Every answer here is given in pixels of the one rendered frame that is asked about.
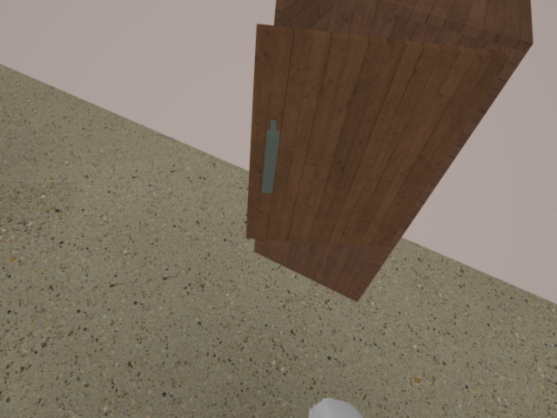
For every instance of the handle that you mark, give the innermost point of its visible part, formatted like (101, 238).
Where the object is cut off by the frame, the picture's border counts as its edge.
(271, 153)

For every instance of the cupboard door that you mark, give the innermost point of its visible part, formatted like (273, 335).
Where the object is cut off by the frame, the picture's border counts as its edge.
(364, 124)

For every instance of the robot right thigh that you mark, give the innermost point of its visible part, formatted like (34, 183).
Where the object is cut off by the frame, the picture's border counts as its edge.
(334, 409)

